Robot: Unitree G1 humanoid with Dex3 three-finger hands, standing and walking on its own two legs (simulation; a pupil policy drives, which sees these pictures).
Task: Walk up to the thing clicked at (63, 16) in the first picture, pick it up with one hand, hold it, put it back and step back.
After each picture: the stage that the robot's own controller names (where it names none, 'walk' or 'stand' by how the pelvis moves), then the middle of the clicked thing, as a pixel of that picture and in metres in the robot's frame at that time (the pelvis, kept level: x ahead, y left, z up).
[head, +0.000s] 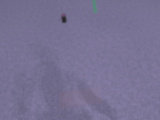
stand; (63, 18) +1.91 +0.27 -0.72
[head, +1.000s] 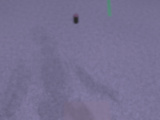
walk; (75, 18) +1.76 +0.15 -0.69
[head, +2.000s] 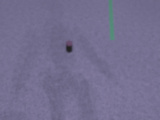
walk; (69, 46) +1.13 +0.17 -0.70
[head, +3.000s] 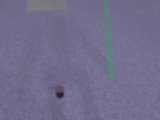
walk; (59, 92) +0.67 +0.18 -0.70
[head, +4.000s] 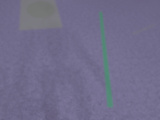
walk; out of the picture +0.45 +0.15 -0.71
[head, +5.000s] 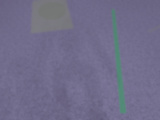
stand; out of the picture +0.38 +0.16 -0.72
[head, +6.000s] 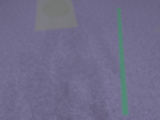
stand; out of the picture +0.37 +0.16 -0.72
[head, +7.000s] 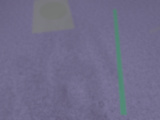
stand; out of the picture +0.37 +0.17 -0.72
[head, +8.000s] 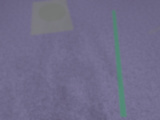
stand; out of the picture +0.35 +0.17 -0.73
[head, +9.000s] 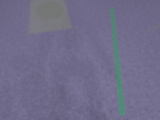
stand; out of the picture +0.35 +0.18 -0.73
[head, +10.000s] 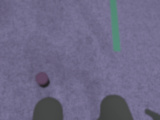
go down; (43, 80) +0.42 +0.19 -0.44
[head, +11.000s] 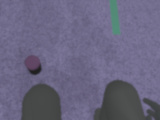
go down; (33, 65) +0.45 +0.20 -0.32
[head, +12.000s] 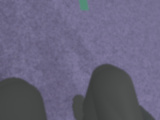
close in; out of the picture +0.43 +0.24 -0.24
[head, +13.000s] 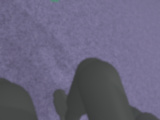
close; out of the picture +0.43 +0.25 -0.23
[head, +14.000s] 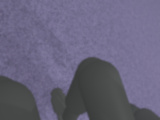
lift; out of the picture +0.42 +0.25 -0.23
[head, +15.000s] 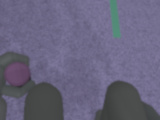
lift; (19, 77) +0.33 +0.23 -0.08
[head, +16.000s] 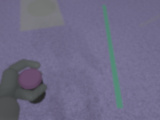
hold; (33, 86) +0.33 +0.17 +0.06
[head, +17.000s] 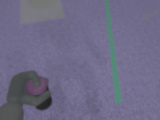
hold; (40, 93) +0.32 +0.16 +0.00
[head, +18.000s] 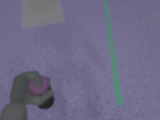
crouch; (42, 93) +0.32 +0.16 +0.01
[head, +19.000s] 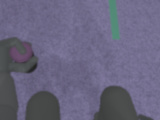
crouch; (25, 58) +0.42 +0.18 -0.10
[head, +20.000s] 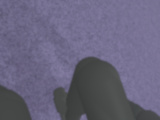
lower; out of the picture +0.43 +0.26 -0.23
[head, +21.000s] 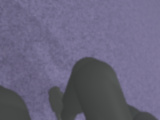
lower; out of the picture +0.44 +0.27 -0.23
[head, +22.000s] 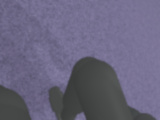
lower; out of the picture +0.44 +0.27 -0.23
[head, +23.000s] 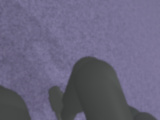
lower; out of the picture +0.44 +0.27 -0.23
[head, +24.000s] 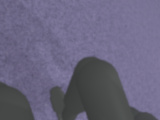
loosen; out of the picture +0.44 +0.25 -0.23
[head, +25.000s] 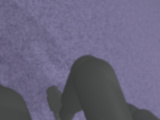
withdraw; out of the picture +0.43 +0.25 -0.24
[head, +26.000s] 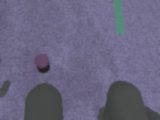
walk; (42, 64) +0.46 +0.18 -0.33
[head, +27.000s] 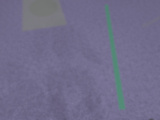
stand; out of the picture +0.37 +0.14 -0.66
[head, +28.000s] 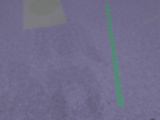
stand; out of the picture +0.39 +0.17 -0.67
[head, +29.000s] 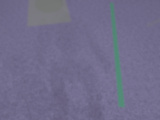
stand; out of the picture +0.39 +0.16 -0.69
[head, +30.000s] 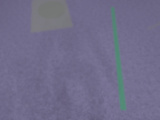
walk; out of the picture +0.39 +0.16 -0.72
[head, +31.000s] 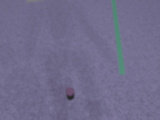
walk; (70, 94) +0.55 +0.11 -0.70
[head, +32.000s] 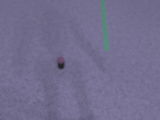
walk; (61, 63) +0.86 +0.16 -0.71
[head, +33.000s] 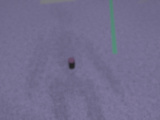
stand; (71, 63) +1.02 +0.15 -0.71
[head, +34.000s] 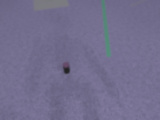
stand; (66, 68) +1.02 +0.19 -0.72
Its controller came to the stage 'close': yes
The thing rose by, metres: 0.72
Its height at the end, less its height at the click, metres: +0.00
